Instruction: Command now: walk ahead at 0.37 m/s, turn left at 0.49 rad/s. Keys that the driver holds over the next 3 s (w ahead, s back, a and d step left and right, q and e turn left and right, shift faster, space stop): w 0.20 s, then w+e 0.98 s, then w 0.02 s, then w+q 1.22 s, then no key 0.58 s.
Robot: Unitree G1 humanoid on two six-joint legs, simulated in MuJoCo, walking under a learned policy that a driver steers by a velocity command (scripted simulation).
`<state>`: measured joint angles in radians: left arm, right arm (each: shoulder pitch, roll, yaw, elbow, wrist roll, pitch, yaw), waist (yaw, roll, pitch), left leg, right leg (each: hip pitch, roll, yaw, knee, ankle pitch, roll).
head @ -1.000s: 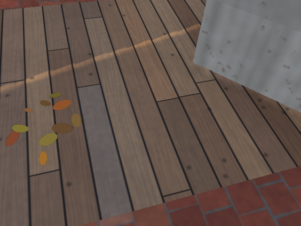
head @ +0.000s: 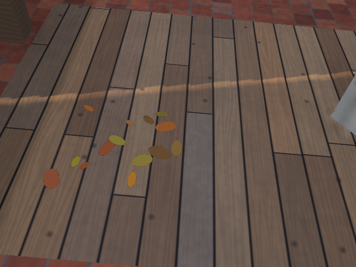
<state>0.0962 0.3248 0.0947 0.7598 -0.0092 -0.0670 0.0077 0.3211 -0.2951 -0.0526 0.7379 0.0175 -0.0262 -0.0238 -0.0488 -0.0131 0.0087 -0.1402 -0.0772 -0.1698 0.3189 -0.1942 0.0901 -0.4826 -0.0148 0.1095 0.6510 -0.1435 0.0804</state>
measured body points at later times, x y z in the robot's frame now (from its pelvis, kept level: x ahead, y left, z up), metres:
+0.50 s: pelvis +0.22 -0.05 -0.01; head +0.26 -0.06 +0.44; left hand +0.20 +0.23 -0.13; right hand +0.44 -0.29 -0.09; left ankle +0.36 +0.11 -0.71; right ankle +0.14 -0.16 -0.75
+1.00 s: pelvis +0.48 -0.04 -0.01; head +0.51 -0.06 +0.43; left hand +0.76 +0.14 -0.09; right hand +0.42 -0.33 -0.13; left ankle +0.43 +0.09 -0.75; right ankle +0.60 -0.23 -0.70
